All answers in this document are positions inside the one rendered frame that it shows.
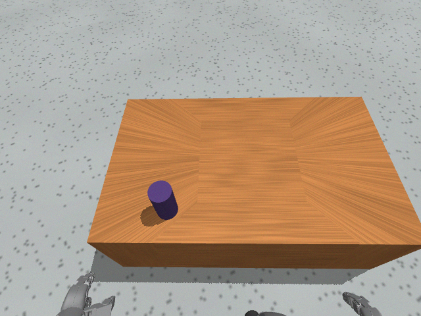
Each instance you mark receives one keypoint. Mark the right robot hand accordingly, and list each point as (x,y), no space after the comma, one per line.
(360,305)

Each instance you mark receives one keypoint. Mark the can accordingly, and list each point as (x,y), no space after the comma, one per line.
(162,198)

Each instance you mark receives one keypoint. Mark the left robot hand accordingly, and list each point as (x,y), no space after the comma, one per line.
(77,296)

